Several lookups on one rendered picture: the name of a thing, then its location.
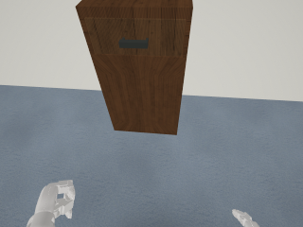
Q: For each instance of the left robot forearm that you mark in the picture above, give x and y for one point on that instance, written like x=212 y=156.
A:
x=42 y=219

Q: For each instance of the left robot hand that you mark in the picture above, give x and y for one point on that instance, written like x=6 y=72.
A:
x=48 y=201

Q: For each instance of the right robot hand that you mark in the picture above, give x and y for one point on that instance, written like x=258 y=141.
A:
x=244 y=218

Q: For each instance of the drawer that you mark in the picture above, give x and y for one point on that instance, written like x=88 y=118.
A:
x=166 y=36

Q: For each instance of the cabinet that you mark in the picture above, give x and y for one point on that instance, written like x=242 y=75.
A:
x=142 y=93

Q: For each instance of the handle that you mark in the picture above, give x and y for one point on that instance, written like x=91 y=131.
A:
x=139 y=44

